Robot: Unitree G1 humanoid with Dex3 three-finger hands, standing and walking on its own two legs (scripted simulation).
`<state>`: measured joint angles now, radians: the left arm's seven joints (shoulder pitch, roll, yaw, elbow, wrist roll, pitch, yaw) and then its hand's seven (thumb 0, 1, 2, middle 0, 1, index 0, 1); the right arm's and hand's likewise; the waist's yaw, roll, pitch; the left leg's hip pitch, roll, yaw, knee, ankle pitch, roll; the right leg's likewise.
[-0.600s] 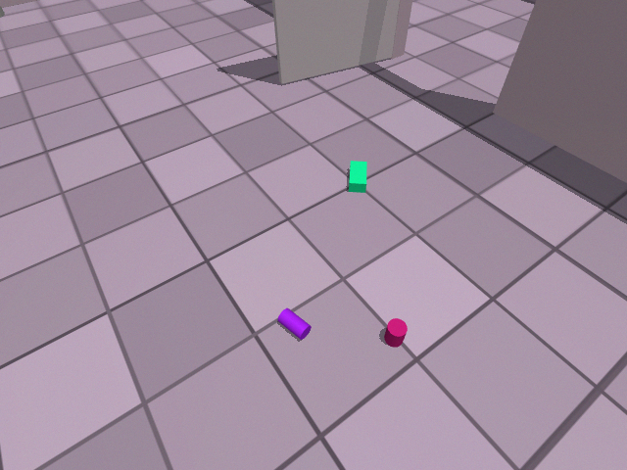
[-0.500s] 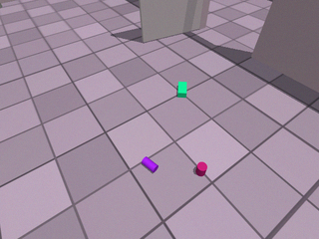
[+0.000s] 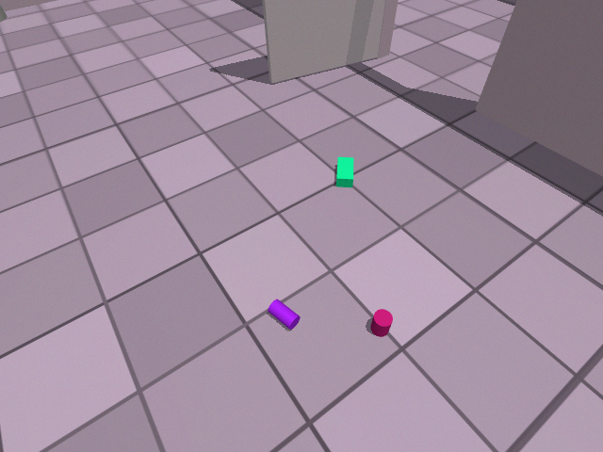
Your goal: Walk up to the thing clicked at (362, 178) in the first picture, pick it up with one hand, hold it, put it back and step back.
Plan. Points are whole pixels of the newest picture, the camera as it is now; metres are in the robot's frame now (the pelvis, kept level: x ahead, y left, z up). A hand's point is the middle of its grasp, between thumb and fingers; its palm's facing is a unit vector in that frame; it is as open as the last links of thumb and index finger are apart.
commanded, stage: stand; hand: left
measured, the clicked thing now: (345, 171) +1.47 -0.18 -0.75
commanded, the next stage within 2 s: walk up in 0.52 s
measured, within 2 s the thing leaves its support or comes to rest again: neither
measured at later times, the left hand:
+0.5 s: hand out of the picture +0.07 +0.25 -0.16, palm faces -0.03 -0.94 -0.34, open 7.4 cm
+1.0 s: hand (103, 353) +0.30 +0.37 -0.14, palm faces -0.38 -0.82 -0.43, open 7.4 cm
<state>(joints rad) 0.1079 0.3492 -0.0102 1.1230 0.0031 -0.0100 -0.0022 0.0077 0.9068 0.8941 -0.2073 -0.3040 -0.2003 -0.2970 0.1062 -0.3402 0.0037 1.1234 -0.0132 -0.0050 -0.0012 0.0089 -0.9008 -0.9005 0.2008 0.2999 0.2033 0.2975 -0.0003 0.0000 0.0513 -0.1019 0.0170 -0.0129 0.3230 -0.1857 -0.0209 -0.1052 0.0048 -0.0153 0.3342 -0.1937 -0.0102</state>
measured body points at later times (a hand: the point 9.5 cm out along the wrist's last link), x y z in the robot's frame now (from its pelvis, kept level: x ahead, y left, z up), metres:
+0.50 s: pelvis +0.00 +0.00 +0.00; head +0.01 +0.00 +0.45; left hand +0.08 +0.30 -0.13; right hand +0.07 -0.30 -0.13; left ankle -0.01 +0.13 -0.75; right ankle -0.01 -0.11 -0.75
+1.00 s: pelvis +0.11 +0.12 +0.00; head +0.12 +0.13 +0.45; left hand +0.32 +0.42 -0.11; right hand +0.05 -0.21 -0.10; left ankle +0.15 +0.20 -0.75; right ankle +0.06 -0.02 -0.67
